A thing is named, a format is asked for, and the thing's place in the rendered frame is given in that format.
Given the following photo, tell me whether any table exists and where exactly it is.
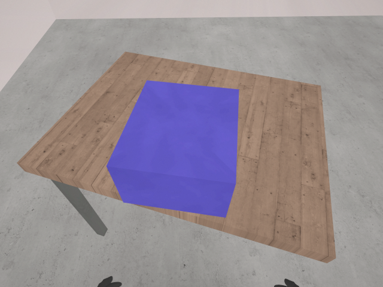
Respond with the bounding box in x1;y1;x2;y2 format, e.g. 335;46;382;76
17;51;336;263

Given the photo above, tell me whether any carton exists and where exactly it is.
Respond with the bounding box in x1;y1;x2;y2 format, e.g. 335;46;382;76
107;80;239;218

